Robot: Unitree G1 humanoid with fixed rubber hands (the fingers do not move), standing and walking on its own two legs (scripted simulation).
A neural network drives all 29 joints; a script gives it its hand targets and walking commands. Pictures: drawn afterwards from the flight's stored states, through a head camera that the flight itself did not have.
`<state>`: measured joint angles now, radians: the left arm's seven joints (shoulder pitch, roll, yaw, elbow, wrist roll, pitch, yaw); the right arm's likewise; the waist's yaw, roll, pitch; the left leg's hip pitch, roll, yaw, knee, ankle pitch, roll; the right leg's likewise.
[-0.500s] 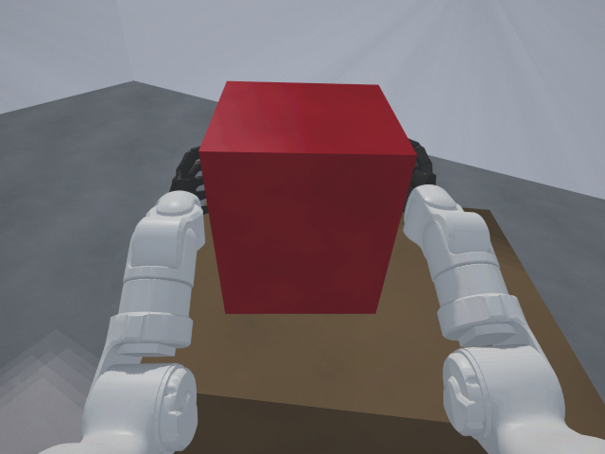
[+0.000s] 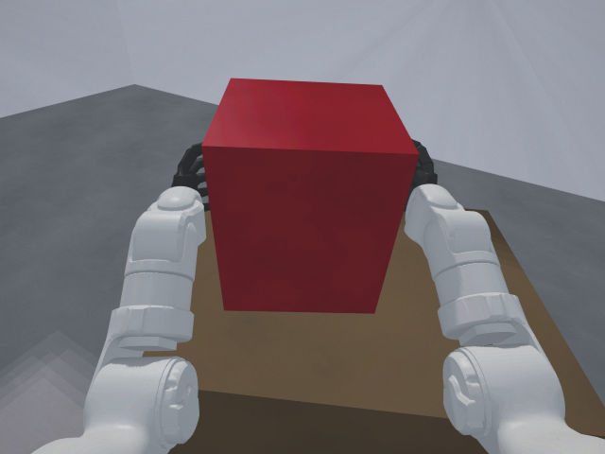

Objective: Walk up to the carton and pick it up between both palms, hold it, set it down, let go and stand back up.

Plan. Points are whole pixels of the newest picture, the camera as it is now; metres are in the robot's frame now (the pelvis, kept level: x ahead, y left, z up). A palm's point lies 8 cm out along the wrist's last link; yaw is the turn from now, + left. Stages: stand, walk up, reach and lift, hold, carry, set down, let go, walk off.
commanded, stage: hold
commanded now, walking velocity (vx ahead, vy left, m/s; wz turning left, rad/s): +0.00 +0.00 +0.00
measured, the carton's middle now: (303, 197) +0.41 +0.02 +0.22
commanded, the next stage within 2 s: none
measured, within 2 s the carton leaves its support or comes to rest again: neither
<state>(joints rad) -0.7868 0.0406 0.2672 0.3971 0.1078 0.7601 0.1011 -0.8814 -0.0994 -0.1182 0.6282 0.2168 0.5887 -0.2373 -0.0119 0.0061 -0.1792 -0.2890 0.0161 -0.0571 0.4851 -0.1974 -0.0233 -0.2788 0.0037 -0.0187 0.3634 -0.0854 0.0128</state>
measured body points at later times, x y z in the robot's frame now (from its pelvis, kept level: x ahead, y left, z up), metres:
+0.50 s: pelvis +0.01 +0.00 +0.00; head -0.06 +0.01 +0.44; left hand +0.38 +0.17 +0.22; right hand +0.40 -0.13 +0.24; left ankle +0.04 +0.13 -0.74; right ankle +0.07 -0.13 -0.74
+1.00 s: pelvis +0.01 +0.00 +0.00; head -0.06 +0.01 +0.45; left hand +0.39 +0.17 +0.22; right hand +0.41 -0.14 +0.23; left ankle +0.04 +0.13 -0.74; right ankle +0.07 -0.13 -0.74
